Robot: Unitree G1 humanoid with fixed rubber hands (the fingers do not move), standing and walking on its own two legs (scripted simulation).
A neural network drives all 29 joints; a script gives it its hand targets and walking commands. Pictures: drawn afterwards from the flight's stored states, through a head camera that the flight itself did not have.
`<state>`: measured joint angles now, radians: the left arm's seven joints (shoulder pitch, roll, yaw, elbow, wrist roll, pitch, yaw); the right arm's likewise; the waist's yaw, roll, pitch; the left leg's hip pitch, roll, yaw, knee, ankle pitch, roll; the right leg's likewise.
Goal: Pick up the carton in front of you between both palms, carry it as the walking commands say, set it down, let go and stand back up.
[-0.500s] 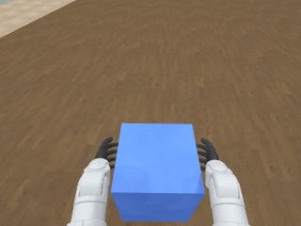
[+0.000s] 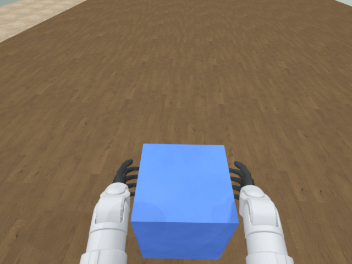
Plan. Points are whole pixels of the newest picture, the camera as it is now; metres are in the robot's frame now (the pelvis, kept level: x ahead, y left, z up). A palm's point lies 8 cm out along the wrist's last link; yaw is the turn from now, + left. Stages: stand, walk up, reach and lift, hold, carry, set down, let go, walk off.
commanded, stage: set down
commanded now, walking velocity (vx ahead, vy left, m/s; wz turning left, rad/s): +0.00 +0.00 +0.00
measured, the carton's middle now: (182, 203) +0.30 +0.00 -0.04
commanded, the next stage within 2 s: none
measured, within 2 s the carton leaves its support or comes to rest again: neither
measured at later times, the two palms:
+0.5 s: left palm (133, 201) +0.34 +0.14 -0.11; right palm (232, 204) +0.34 -0.15 -0.11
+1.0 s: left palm (140, 211) +0.39 +0.14 -0.26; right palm (221, 214) +0.39 -0.15 -0.26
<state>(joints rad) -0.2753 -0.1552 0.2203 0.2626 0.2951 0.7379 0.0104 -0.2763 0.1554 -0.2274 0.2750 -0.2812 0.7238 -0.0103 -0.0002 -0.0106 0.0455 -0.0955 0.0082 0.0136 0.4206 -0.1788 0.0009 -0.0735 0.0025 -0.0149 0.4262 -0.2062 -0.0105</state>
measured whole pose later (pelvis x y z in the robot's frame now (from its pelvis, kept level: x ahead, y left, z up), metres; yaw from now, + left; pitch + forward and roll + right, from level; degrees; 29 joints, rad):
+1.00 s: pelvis -0.03 +0.00 -0.18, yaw -1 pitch +41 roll +0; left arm -0.75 -0.07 0.42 0.66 0.23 0.21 0.05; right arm -0.75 0.09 -0.44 0.65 -0.22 0.21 -0.05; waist -0.01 0.00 -0.21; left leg -1.66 -0.09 -0.08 1.39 -0.45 -0.02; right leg -1.64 0.10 0.06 1.41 -0.48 0.01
